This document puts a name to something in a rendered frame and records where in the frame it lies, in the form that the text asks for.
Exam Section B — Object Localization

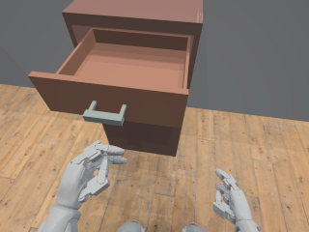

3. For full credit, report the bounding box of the robot left forearm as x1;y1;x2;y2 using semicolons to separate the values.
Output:
37;205;81;232

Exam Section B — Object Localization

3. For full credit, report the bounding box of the robot right forearm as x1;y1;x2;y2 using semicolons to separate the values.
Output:
234;219;261;232

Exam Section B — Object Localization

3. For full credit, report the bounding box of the handle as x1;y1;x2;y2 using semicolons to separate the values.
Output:
82;101;126;127

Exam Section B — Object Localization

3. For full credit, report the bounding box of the drawer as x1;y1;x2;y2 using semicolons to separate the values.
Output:
28;28;191;129

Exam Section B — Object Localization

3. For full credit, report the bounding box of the robot left thigh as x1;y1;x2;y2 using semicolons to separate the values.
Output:
117;221;145;232

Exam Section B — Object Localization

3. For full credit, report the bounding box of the robot right hand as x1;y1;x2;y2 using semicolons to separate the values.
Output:
213;168;253;226

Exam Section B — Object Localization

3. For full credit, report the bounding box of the cabinet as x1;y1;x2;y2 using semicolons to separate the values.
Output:
62;0;203;157

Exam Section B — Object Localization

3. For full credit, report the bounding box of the robot left hand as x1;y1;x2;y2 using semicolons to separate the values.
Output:
56;140;128;211

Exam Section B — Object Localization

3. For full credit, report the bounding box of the right robot shin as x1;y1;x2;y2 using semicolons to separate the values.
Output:
188;222;198;226

